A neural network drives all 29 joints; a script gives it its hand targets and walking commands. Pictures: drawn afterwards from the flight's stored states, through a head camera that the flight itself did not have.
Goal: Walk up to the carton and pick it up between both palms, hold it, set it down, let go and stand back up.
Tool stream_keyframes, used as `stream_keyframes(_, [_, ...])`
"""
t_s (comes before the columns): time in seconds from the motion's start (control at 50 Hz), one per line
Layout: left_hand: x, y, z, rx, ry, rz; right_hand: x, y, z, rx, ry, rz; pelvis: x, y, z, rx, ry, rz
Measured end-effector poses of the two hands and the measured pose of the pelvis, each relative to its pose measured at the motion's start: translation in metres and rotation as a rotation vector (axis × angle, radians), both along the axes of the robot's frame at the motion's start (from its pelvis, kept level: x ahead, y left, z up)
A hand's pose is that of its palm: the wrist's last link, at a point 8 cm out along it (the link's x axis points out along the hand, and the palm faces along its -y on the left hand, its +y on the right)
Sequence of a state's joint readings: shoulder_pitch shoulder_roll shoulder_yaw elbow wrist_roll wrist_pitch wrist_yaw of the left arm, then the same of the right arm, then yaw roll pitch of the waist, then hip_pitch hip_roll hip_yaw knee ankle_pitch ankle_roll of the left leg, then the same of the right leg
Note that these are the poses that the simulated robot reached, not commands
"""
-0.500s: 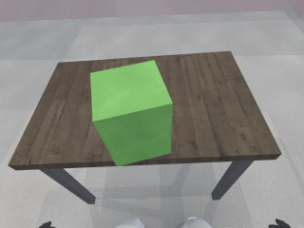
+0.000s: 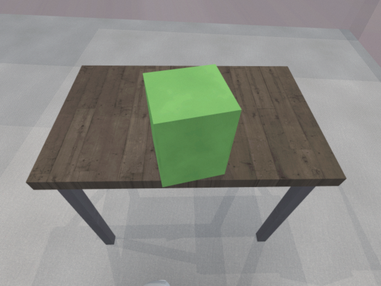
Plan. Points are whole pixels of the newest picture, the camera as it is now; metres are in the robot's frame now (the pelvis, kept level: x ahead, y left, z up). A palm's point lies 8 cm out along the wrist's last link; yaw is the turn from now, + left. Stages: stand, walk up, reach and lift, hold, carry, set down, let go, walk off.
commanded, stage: walk up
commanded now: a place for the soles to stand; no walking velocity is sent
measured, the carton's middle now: (187, 128) +0.46 +0.03 +0.04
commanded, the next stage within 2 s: stand in 1.96 s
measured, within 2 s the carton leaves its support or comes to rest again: neither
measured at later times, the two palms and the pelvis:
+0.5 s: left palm out of the picture +0.10 +0.35 -0.11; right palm out of the picture +0.12 -0.28 -0.05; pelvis +0.04 +0.04 +0.01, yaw +0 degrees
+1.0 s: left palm out of the picture +0.13 +0.33 -0.09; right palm out of the picture +0.12 -0.30 -0.09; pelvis +0.06 +0.01 +0.01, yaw +0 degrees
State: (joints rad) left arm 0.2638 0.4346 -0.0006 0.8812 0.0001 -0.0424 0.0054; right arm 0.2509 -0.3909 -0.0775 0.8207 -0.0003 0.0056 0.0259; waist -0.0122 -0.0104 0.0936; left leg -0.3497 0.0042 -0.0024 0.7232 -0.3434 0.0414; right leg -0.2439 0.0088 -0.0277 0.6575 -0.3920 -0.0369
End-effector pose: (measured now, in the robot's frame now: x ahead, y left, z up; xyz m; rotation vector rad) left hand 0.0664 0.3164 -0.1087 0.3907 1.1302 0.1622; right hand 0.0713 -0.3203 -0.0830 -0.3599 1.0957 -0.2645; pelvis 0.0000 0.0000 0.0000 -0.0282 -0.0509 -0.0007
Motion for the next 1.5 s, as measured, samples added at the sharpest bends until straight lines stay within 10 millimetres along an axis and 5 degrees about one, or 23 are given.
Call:
stream_keyframes(0.14, [0.002,0.013,0.016,0.023,-0.013,0.018,0.021,0.010,0.001,0.023,-0.032,0.017,0.012,0.008,0.006,0.012,-0.023,0.001])
stream_keyframes(0.26, [0.017,0.034,0.005,-0.002,0.000,0.014,0.038,0.035,0.000,0.005,-0.022,0.036,0.028,0.032,0.002,-0.003,0.002,0.008])
stream_keyframes(0.4, [0.037,0.039,0.005,-0.040,0.000,0.011,0.041,0.042,0.025,-0.059,-0.014,0.027,0.040,0.045,0.014,-0.010,0.018,0.005])
stream_keyframes(0.52, [0.038,0.032,-0.001,-0.053,0.026,0.017,0.045,0.036,0.030,-0.077,-0.009,0.034,0.045,0.040,0.014,-0.003,0.026,0.003])
stream_keyframes(0.72, [0.036,0.019,0.004,-0.001,0.003,0.043,0.054,0.027,0.003,-0.002,-0.040,0.068,0.045,0.018,0.004,0.016,-0.014,0.009])
stream_keyframes(0.88, [0.052,0.013,0.015,0.004,0.002,0.028,0.044,0.022,-0.007,0.028,0.038,0.057,0.049,0.011,0.009,0.026,0.018,0.009])
stream_keyframes(1.22, [0.085,0.009,0.026,0.014,-0.036,0.024,0.064,0.019,-0.005,0.030,0.041,0.069,0.059,0.006,0.015,0.034,0.052,0.009])
stream_keyframes(1.5, [0.067,0.012,0.026,0.008,-0.008,0.040,0.049,0.020,-0.003,0.035,0.062,0.064,0.047,0.007,0.019,0.032,0.060,0.009])
